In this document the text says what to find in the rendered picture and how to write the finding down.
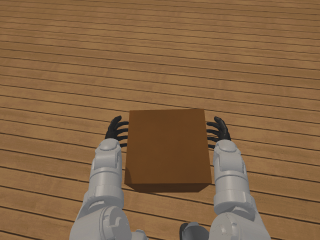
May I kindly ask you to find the right robot upper arm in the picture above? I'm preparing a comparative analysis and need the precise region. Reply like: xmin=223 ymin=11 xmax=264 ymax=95
xmin=208 ymin=212 xmax=271 ymax=240

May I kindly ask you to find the carton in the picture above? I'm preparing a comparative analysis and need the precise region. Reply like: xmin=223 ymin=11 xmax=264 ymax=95
xmin=124 ymin=108 xmax=212 ymax=193

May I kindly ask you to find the robot left shin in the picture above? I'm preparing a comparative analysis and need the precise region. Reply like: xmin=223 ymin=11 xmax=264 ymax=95
xmin=135 ymin=229 xmax=146 ymax=235

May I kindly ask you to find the robot right forearm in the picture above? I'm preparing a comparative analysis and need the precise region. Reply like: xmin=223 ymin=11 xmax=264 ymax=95
xmin=212 ymin=139 xmax=267 ymax=230

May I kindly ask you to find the robot left forearm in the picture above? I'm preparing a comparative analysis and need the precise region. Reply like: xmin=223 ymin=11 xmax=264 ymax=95
xmin=69 ymin=138 xmax=124 ymax=240

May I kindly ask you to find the robot right shin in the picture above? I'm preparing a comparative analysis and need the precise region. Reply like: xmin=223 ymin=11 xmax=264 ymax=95
xmin=185 ymin=222 xmax=199 ymax=229

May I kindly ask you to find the left robot hand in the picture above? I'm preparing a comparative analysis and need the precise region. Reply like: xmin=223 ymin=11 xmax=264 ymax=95
xmin=105 ymin=115 xmax=129 ymax=148

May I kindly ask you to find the left robot upper arm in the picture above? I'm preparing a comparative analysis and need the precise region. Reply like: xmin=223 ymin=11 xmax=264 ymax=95
xmin=69 ymin=205 xmax=132 ymax=240

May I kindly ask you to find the right robot hand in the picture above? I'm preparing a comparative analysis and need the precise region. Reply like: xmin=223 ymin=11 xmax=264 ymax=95
xmin=206 ymin=116 xmax=231 ymax=149

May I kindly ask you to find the robot shin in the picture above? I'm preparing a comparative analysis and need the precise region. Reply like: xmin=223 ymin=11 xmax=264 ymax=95
xmin=185 ymin=222 xmax=199 ymax=229
xmin=135 ymin=229 xmax=146 ymax=235

